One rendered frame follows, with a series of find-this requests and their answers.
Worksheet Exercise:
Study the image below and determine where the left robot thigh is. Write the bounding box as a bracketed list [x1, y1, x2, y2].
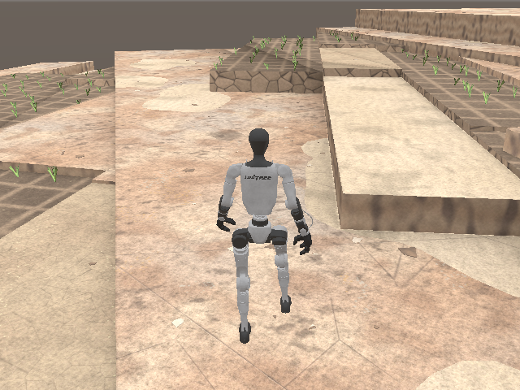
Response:
[232, 228, 250, 292]

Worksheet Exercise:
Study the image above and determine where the right robot hand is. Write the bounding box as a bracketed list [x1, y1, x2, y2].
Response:
[293, 233, 312, 255]

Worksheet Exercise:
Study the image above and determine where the right robot upper arm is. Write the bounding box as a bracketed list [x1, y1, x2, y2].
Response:
[276, 163, 298, 210]

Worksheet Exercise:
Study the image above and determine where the robot left forearm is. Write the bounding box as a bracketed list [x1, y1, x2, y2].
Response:
[218, 195, 230, 221]

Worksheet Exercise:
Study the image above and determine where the right robot thigh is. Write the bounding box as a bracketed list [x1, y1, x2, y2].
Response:
[271, 225, 288, 268]

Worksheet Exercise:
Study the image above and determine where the robot right forearm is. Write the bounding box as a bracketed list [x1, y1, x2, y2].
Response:
[291, 197, 310, 236]

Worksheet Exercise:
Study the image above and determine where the left robot hand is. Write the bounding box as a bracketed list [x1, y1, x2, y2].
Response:
[216, 217, 236, 232]

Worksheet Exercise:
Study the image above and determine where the robot thigh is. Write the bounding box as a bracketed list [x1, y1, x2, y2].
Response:
[271, 225, 288, 268]
[232, 228, 250, 292]

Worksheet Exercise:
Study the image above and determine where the left robot upper arm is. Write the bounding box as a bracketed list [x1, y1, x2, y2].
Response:
[221, 163, 243, 207]

